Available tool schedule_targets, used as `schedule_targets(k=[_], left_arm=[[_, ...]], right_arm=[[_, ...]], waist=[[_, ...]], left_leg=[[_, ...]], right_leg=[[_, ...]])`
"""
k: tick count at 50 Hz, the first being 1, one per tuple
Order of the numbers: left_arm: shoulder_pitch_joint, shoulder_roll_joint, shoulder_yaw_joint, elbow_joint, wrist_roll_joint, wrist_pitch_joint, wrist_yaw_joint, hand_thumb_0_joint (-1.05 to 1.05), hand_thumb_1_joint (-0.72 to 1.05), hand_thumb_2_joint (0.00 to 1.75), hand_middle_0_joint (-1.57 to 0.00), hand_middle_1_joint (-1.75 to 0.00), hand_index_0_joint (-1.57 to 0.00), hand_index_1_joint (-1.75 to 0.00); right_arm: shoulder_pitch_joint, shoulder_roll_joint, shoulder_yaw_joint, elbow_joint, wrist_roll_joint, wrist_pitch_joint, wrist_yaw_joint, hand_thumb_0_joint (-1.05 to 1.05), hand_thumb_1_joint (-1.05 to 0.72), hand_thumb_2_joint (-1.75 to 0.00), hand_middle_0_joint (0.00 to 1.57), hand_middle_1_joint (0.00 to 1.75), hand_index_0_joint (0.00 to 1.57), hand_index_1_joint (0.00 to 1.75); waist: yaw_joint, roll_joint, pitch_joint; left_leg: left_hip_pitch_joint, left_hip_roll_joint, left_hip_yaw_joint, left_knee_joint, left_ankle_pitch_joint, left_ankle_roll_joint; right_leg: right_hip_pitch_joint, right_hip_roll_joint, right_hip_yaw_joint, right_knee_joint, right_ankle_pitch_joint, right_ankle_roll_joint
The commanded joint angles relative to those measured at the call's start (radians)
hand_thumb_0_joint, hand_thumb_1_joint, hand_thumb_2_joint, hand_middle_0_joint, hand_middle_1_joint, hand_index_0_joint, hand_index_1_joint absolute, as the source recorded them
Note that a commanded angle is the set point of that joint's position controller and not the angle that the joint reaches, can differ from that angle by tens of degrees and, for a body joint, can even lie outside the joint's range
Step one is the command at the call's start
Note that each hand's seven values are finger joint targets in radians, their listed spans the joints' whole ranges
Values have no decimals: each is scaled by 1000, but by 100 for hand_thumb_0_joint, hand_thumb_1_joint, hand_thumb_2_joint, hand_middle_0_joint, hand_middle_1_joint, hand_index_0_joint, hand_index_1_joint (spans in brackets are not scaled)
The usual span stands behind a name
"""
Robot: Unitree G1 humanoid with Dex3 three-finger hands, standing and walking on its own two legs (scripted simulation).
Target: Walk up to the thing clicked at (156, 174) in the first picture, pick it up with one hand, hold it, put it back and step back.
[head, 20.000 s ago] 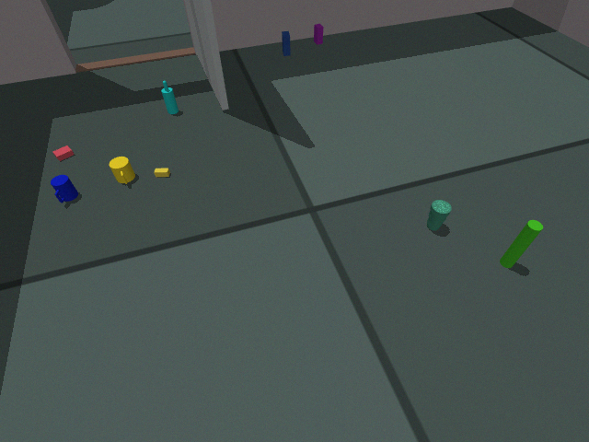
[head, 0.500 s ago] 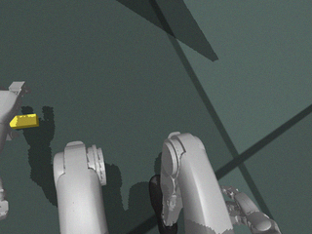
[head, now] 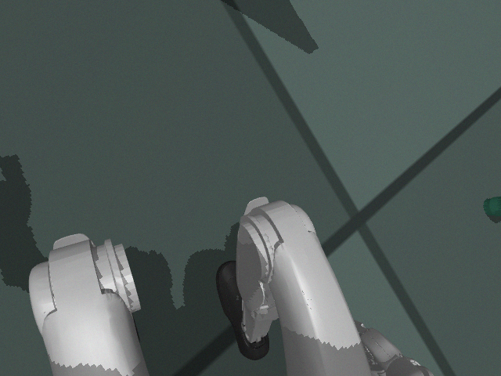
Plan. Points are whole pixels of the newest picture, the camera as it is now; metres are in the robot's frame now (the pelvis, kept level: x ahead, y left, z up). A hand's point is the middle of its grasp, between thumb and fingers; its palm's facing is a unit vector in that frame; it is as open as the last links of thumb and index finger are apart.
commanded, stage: rest palm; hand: left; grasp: from above
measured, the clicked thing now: out of the picture +0.40 +0.35 -0.28
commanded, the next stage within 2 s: close in 1.16 s
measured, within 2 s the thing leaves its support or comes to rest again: neither
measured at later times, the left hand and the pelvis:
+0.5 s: hand out of the picture +0.39 +0.35 -0.26, palm faces -0.49 -0.16 -0.86, open 13.1 cm; pelvis +0.01 +0.01 +0.00, yaw -2 degrees
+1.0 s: hand out of the picture +0.39 +0.33 -0.26, palm faces -0.41 -0.08 -0.91, open 13.1 cm; pelvis +0.00 +0.01 -0.01, yaw -3 degrees
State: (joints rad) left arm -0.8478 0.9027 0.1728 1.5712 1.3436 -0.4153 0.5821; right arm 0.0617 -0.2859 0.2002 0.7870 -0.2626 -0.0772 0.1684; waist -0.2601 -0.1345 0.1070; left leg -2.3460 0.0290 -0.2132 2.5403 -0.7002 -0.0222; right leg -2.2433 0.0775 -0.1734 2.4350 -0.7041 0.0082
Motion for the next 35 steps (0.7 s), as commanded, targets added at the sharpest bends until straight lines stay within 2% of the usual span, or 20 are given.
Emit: schedule_targets(k=[1, 5, 6, 7, 10, 11, 12, 13, 15, 16, 17, 18, 19, 21, 22, 25, 26, 30, 32, 35], left_arm=[[-193, 250, 0, -37, 18, 28, 154, 0, -41, 85, -12, -95, -15, -91], [-220, 223, -27, 11, 10, 97, 197, 0, -40, 84, -12, -95, -15, -91], [-232, 199, -48, 34, 2, 113, 195, 0, -39, 83, -12, -95, -16, -90], [-252, 196, -57, 16, -8, 126, 195, 0, -39, 83, -12, -94, -16, -90], [-267, 202, -63, 39, -33, 156, 176, 0, -37, 82, -13, -94, -18, -89], [-284, 216, -48, 24, -46, 157, 171, 0, -35, 83, -15, -94, -19, -89], [-279, 214, -56, 34, -50, 161, 161, 0, -35, 83, -15, -95, -19, -90], [-281, 252, -23, 32, -54, 162, 153, 0, -33, 84, -17, -96, -21, -91], [-255, 269, -5, 49, -57, 164, 131, 0, -32, 83, -18, -94, -22, -90], [-248, 281, 11, 51, -58, 159, 125, 0, -32, 83, -19, -94, -22, -90], [-218, 298, 32, 60, -60, 159, 119, 0, -31, 82, -18, -95, -22, -90], [-223, 281, 21, 55, -60, 155, 107, 0, -31, 82, -19, -94, -23, -89], [-214, 267, 23, 32, -71, 148, 101, 0, -32, 79, -17, -93, -22, -88], [-217, 281, 27, 24, -70, 132, 89, 0, -33, 78, -16, -93, -21, -89], [-234, 269, 5, 37, -64, 126, 78, 0, -34, 79, -17, -93, -21, -89], [-233, 287, 14, 10, -71, 95, 68, 0, -34, 81, -20, -90, -22, -87], [-224, 301, 24, -5, -70, 81, 74, 0, -33, 80, -19, -91, -22, -87], [-196, 280, -4, 9, -42, 54, 94, 0, -35, 81, -17, -90, -20, -87], [-209, 260, -17, 2, -51, 46, 113, 0, -35, 81, -17, -89, -20, -87], [-189, 252, -40, 15, -42, 51, 153, 0, -37, 83, -17, -90, -19, -88]], right_arm=[[112, -284, -77, 5, -40, -32, -1, 0, -90, -90, 20, 30, 20, 30], [111, -294, -80, 22, -49, -63, 20, 0, -90, -90, 20, 30, 20, 30], [111, -297, -83, 25, -51, -75, 31, 0, -90, -89, 20, 30, 20, 30], [106, -303, -83, 32, -50, -84, 37, 0, -89, -89, 20, 30, 20, 30], [104, -307, -76, 17, -39, -109, 54, 0, -89, -89, 20, 30, 20, 30], [113, -310, -75, 17, -40, -115, 59, 0, -89, -90, 20, 30, 20, 30], [109, -310, -75, 17, -34, -122, 62, 0, -90, -90, 20, 30, 20, 30], [96, -319, -76, -15, -34, -131, 65, 0, -90, -90, 20, 30, 20, 30], [103, -315, -74, -18, -28, -137, 68, 0, -90, -90, 20, 30, 20, 30], [117, -317, -76, -9, -31, -136, 69, 0, -90, -90, 20, 30, 20, 30], [119, -309, -72, -11, -33, -134, 67, 0, -90, -90, 20, 30, 20, 30], [124, -305, -71, -19, -33, -136, 71, 0, -90, -90, 20, 30, 20, 30], [121, -308, -76, -18, -34, -134, 69, 0, -90, -90, 20, 30, 20, 30], [122, -295, -58, -19, -40, -130, 73, 0, -90, -90, 20, 30, 20, 30], [119, -300, -55, -30, -37, -131, 76, 0, -90, -90, 20, 30, 20, 30], [126, -308, -48, -28, -39, -128, 79, 0, -90, -90, 20, 30, 20, 30], [122, -309, -44, -26, -36, -124, 77, 0, -90, -90, 20, 30, 20, 30], [109, -328, -46, -36, -46, -122, 80, 0, -90, -90, 20, 30, 20, 30], [102, -334, -43, -38, -50, -128, 81, 0, -90, -90, 20, 30, 20, 30], [87, -341, -36, -17, -53, -134, 82, 0, -90, -90, 20, 30, 20, 30]], waist=[[15, 472, -702], [-1, 479, -641], [-17, 460, -630], [-17, 465, -639], [-26, 469, -623], [-30, 451, -641], [-28, 446, -635], [-33, 443, -632], [-24, 456, -638], [-29, 466, -644], [-18, 464, -655], [-31, 476, -641], [-25, 498, -664], [-37, 503, -669], [-55, 490, -645], [-56, 501, -626], [-45, 501, -634], [-50, 485, -625], [-54, 469, -626], [-38, 461, -594]], left_leg=[[515, 1, 109, -233, 219, 34], [479, 1, 96, -247, 181, 30], [476, 3, 90, -240, 171, 29], [485, 6, 82, -242, 175, 28], [490, 8, 74, -232, 179, 34], [487, 9, 71, -232, 182, 38], [483, 9, 69, -232, 172, 38], [478, 10, 68, -226, 171, 40], [493, 13, 68, -229, 188, 37], [497, 12, 67, -226, 202, 37], [502, 14, 70, -225, 215, 36], [513, 12, 65, -224, 223, 33], [532, 13, 63, -233, 247, 30], [533, 16, 64, -218, 268, 31], [526, 16, 60, -210, 255, 31], [532, 18, 54, -214, 251, 29], [532, 21, 53, -217, 257, 29], [521, 20, 56, -210, 230, 28], [505, 20, 51, -205, 230, 30], [489, 19, 43, -224, 195, 27]], right_leg=[[316, 47, -44, -233, 239, -44], [260, 49, -59, -226, 219, -48], [246, 47, -68, -217, 212, -45], [238, 50, -72, -216, 215, -45], [249, 41, -74, -211, 237, -39], [270, 41, -76, -222, 242, -34], [264, 39, -76, -220, 235, -36], [279, 36, -76, -219, 237, -33], [294, 36, -72, -212, 255, -34], [307, 34, -77, -208, 266, -32], [328, 38, -75, -212, 280, -32], [317, 32, -80, -196, 283, -32], [334, 35, -83, -204, 299, -31], [360, 39, -85, -203, 329, -28], [336, 35, -89, -193, 318, -29], [342, 39, -96, -198, 309, -28], [362, 43, -95, -208, 317, -27], [355, 50, -97, -205, 294, -29], [363, 51, -103, -212, 294, -27], [328, 56, -110, -212, 250, -32]])
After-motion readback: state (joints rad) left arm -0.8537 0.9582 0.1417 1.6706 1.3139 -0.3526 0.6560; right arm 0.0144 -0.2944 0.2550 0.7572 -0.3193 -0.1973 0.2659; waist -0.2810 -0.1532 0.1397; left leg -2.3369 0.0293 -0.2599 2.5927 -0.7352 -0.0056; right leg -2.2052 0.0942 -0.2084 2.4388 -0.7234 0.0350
